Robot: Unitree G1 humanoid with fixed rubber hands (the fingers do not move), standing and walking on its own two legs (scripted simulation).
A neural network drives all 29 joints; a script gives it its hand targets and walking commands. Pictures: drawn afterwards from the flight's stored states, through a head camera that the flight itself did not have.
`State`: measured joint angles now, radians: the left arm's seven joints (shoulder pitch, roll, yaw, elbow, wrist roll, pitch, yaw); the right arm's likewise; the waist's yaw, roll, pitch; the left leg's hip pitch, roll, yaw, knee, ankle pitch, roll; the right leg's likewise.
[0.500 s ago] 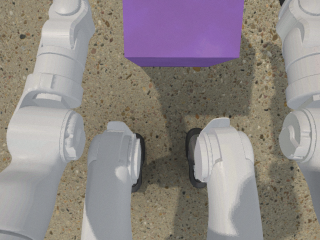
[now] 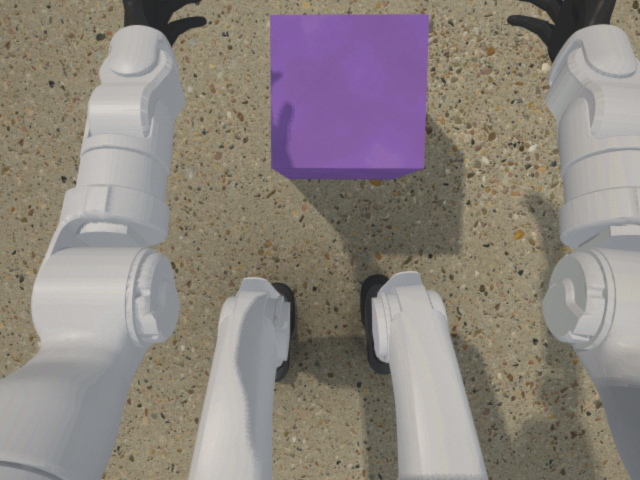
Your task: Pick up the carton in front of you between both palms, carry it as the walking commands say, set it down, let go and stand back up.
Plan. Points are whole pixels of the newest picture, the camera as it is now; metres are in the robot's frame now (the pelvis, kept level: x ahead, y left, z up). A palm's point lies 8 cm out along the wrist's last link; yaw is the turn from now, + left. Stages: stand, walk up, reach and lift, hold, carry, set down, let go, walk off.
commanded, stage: set down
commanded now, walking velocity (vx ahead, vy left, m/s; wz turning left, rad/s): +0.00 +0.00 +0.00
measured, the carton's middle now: (344, 114) +0.54 -0.04 -0.39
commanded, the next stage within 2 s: let go in 0.34 s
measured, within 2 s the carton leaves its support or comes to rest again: neither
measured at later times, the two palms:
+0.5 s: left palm out of the picture +0.54 +0.16 +0.03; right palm out of the picture +0.52 -0.24 +0.03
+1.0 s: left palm out of the picture +0.37 +0.21 +0.14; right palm out of the picture +0.35 -0.24 +0.14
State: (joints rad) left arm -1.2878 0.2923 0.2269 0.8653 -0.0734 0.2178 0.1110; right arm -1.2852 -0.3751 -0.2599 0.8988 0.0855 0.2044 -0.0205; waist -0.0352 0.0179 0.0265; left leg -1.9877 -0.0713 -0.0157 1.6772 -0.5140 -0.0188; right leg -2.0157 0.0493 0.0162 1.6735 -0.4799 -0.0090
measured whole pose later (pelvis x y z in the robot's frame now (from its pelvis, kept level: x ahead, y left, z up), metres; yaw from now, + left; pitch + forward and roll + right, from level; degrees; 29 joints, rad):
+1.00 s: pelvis +0.09 +0.00 +0.23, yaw -1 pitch +24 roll +0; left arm -0.17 0.17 0.13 0.58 0.04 0.01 -0.02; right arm -0.17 -0.20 -0.15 0.59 -0.01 0.00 0.07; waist -0.02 0.00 -0.07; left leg -0.79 -0.04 -0.06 0.66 -0.29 0.00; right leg -0.81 0.04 0.04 0.65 -0.26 -0.02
